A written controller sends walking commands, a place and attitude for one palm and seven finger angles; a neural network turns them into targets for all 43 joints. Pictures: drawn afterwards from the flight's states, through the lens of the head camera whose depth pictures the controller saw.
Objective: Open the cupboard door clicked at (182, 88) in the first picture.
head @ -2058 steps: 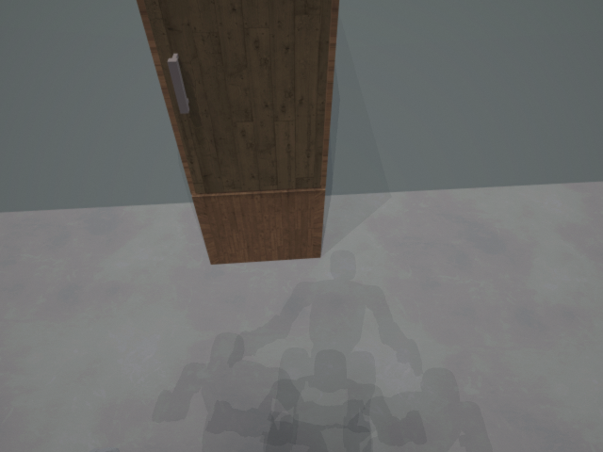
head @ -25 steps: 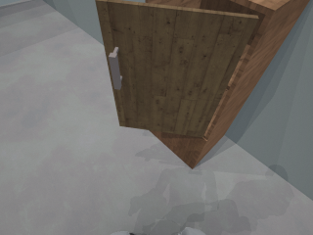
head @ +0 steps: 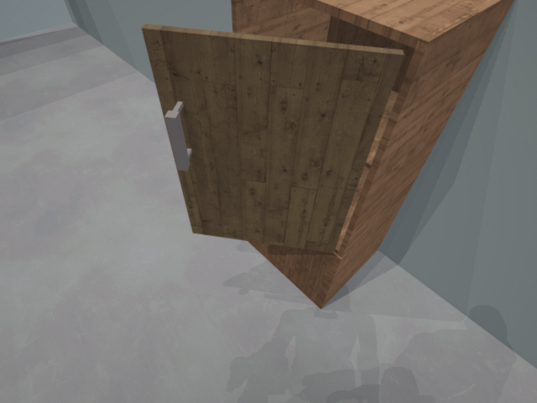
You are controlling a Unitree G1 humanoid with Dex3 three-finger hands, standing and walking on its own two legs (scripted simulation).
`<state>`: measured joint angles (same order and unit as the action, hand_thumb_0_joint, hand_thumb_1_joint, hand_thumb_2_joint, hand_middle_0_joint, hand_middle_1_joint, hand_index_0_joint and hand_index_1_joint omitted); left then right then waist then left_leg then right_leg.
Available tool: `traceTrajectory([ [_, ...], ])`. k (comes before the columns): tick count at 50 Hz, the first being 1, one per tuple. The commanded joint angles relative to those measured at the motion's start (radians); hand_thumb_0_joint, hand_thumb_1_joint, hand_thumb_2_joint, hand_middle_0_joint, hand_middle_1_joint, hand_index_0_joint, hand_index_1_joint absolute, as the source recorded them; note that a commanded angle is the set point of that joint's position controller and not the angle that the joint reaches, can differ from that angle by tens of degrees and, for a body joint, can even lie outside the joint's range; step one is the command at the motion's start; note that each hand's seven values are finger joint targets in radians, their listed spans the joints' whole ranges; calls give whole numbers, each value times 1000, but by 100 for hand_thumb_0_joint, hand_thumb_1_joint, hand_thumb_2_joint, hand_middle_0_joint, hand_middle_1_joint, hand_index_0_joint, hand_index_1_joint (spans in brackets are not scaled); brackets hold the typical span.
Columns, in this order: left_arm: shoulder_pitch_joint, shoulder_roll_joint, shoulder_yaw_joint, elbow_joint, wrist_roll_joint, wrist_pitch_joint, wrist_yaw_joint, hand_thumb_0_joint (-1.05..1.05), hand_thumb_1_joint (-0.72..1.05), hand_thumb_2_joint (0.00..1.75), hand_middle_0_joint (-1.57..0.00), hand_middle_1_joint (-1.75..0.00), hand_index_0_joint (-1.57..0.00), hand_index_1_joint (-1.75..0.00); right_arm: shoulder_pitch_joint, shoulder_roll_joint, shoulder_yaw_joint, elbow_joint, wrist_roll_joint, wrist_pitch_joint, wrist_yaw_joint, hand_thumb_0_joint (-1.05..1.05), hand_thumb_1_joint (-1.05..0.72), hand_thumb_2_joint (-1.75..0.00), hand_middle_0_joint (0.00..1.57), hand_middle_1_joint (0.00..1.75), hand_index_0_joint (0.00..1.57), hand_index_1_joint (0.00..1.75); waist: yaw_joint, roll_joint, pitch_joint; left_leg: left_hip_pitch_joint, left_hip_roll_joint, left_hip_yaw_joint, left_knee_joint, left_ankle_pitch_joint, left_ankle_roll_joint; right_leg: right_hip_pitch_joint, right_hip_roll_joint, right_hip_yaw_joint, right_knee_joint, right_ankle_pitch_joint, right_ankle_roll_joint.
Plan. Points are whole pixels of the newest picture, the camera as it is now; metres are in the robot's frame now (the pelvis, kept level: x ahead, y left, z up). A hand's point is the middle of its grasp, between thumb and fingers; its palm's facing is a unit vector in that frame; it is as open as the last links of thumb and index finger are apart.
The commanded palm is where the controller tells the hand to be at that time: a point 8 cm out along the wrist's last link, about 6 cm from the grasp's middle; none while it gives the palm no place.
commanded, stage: come to a stop and stand still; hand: left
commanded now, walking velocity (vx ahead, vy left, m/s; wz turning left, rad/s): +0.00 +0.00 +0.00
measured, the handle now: (181, 136) +0.59 +0.22 +0.04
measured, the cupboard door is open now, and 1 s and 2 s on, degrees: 38 38 38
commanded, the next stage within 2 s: look again from close up in 0.62 s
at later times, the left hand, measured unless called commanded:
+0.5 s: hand out of the picture +0.01 +0.15 -0.18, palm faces +0.04 -0.99 -0.15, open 7.3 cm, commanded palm none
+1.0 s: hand out of the picture +0.03 +0.20 -0.18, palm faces +0.01 -0.98 -0.22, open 7.4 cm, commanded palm none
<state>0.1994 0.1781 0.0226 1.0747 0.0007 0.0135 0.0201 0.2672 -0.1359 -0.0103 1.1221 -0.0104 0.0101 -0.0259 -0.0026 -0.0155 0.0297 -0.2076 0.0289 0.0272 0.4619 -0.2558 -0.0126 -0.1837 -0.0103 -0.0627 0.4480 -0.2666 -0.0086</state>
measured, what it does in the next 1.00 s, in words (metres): stands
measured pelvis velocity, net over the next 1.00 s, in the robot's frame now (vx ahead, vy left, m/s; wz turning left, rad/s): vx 0.00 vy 0.02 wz -0.01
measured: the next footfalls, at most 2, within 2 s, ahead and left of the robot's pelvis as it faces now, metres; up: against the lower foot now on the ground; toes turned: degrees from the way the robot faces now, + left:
none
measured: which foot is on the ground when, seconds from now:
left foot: down 0.00-1.00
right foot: down 0.00-1.00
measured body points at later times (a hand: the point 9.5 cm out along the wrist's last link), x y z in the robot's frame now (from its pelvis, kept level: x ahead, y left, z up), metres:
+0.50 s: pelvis +0.02 -0.01 +0.00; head +0.04 +0.00 +0.45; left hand +0.01 +0.21 -0.16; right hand +0.02 -0.23 -0.16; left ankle -0.01 +0.12 -0.74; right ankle -0.02 -0.11 -0.74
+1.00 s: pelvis +0.00 +0.02 -0.01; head +0.00 +0.02 +0.44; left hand +0.03 +0.25 -0.16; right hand +0.03 -0.21 -0.16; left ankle -0.01 +0.12 -0.74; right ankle -0.02 -0.11 -0.74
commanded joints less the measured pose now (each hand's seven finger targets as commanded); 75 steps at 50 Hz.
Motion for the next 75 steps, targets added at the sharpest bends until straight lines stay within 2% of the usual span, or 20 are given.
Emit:
traceTrajectory([
  [1, 56, 92, 10, -7, 3, -23, 4, 0, 90, 90, -20, -30, -20, -30, 33, -114, -23, -29, -3, -16, -10, 0, -90, -90, 20, 30, 20, 30, 4, 10, -8, 16, 73, -63, -103, 119, 14, 14, -104, 115, -120, 124, -21],
  [4, 68, 85, 7, 7, 3, -28, 6, 0, 90, 90, -20, -30, -20, -30, 44, -107, -20, -14, -3, -17, -11, 0, -90, -90, 20, 30, 20, 30, 1, -31, -2, 33, 72, -59, -103, 142, 13, 14, -107, 113, -129, 148, -23],
  [19, 133, 57, -1, 48, 3, -36, 13, 0, 90, 90, -20, -30, -20, -30, 59, -92, -9, 10, -2, -23, -18, 0, -90, -90, 20, 30, 20, 30, 2, 10, 26, 58, 72, -48, -106, 191, 12, 28, -105, 106, -127, 236, -25],
  [35, 140, 54, -1, 49, 3, -35, 17, 0, 90, 90, -20, -30, -20, -30, 86, -91, -8, 13, -2, -29, -24, 0, -90, -90, 20, 30, 20, 30, 6, 4, 23, 68, 73, -51, -105, 272, 17, 68, -105, 86, -106, 311, -24],
  [36, 209, 80, -10, 67, 22, -64, 63, 0, 90, 90, -20, -30, -20, -30, -17, -124, -6, -61, 9, -48, -7, 0, -90, -90, 20, 30, 20, 30, 32, 72, 43, -1, 76, 8, 122, 371, 0, 11, -158, 144, -60, 729, -2],
  [37, 205, 136, 3, 42, 22, -81, 58, 0, 90, 90, -20, -30, -20, -30, 1, -96, 4, -104, 6, -46, -3, 0, -90, -90, 20, 30, 20, 30, -1, 55, 14, -43, 39, 11, 117, 326, 3, 90, -188, 120, 1, 1040, -16],
  [38, 222, 125, 3, 18, 20, -80, 53, 0, 90, 90, -20, -30, -20, -30, 89, -71, -1, -98, 0, -56, -4, 0, -90, -90, 20, 30, 20, 30, -17, -8, -128, -12, 26, 13, 79, 224, 15, 167, -190, 114, 86, 1100, -34],
  [39, 195, 108, -3, 7, 14, -76, 50, 0, 90, 90, -20, -30, -20, -30, 125, -90, -9, -93, 2, -60, -9, 0, -90, -90, 20, 30, 20, 30, -26, -23, -219, 21, 35, -4, 59, 333, 24, 218, -172, 77, 137, 1042, -34],
  [40, 195, 98, -4, -7, 10, -68, 47, 0, 90, 90, -20, -30, -20, -30, 115, -110, -14, -92, 6, -56, -14, 0, -90, -90, 20, 30, 20, 30, -12, -34, -218, 47, 59, -20, 70, 417, 30, 182, -150, 73, 133, 868, -29],
  [41, 188, 84, -5, -13, 11, -62, 45, 0, 90, 90, -20, -30, -20, -30, 106, -120, -17, -98, 6, -51, -17, 0, -90, -90, 20, 30, 20, 30, -9, -36, -180, 51, 75, -32, 69, 448, 34, 131, -136, 70, 112, 720, -29],
  [42, 171, 77, -9, -22, 14, -51, 43, 0, 90, 90, -20, -30, -20, -30, 100, -123, -15, -103, 2, -50, -18, 0, -90, -90, 20, 30, 20, 30, -4, 23, -108, 35, 86, -37, 51, 476, 35, 78, -120, 68, 93, 561, -34],
  [43, 166, 72, -9, -29, 16, -44, 41, 0, 90, 90, -20, -30, -20, -30, 91, -125, -14, -108, -1, -46, -18, 0, -90, -90, 20, 30, 20, 30, -1, 27, -48, 7, 88, -54, 39, 466, 38, 42, -107, 65, 77, 434, -34],
  [47, 152, 75, -14, -36, 16, -29, 32, 0, 90, 90, -20, -30, -20, -30, 52, -132, -10, -118, -3, -42, -11, 0, -90, -90, 20, 30, 20, 30, 7, 41, 13, -28, 86, -82, -21, 333, 55, 4, -82, 70, 32, 185, -25],
  [50, 131, 82, -17, -50, 15, -22, 23, 0, 90, 90, -20, -30, -20, -30, 24, -141, -13, -129, -3, -37, -3, 0, -90, -90, 20, 30, 20, 30, 7, 9, 76, -81, 71, -101, -94, 48, 58, -42, -79, 87, -19, 16, -19],
  [56, 140, 97, -16, -64, 18, -24, 16, 0, 90, 90, -20, -30, -20, -30, 24, -161, -14, -134, -5, -39, 5, 0, -90, -90, 20, 30, 20, 30, 8, 23, 68, -108, 65, -124, -162, -111, 59, -32, -79, 91, -40, -17, -19],
  [64, 163, 97, -20, -47, 16, -30, 15, 0, 90, 90, -20, -30, -20, -30, 43, -154, -8, -104, 1, -45, 5, 0, -90, -90, 20, 30, 20, 30, 8, 5, 47, -81, 62, -111, -155, -38, 54, -16, -94, 91, -64, 28, -14],
  [67, 188, 87, -19, -36, 22, -26, 14, 0, 90, 90, -20, -30, -20, -30, 71, -143, -6, -84, -3, -32, 7, 0, -90, -90, 20, 30, 20, 30, 10, 16, 55, -78, 50, -82, -142, -175, 50, -43, -92, 107, -76, -115, -25],
  [70, 216, 95, -8, -35, 25, -21, 11, 0, 90, 90, -20, -30, -20, -30, 74, -142, -10, -88, -8, -19, 12, 0, -90, -90, 20, 30, 20, 30, 17, -5, 110, -128, 29, -53, -96, -260, 47, -98, -105, 167, -103, -270, -48],
  [73, 227, 114, 8, -43, 23, -22, 11, 0, 90, 90, -20, -30, -20, -30, 96, -122, -10, -95, -10, -18, 16, 0, -90, -90, 20, 30, 20, 30, 13, -89, 122, -138, -2, 2, 0, -211, 39, -127, -147, 242, -143, -345, -82],
  [75, 230, 119, 17, -48, 20, -22, 11, 0, 90, 90, -20, -30, -20, -30, 110, -111, -10, -96, -11, -21, 17, 0, -90, -90, 20, 30, 20, 30, 7, -99, 128, -118, -12, 27, 39, -173, 32, -163, -169, 278, -159, -360, -100],
])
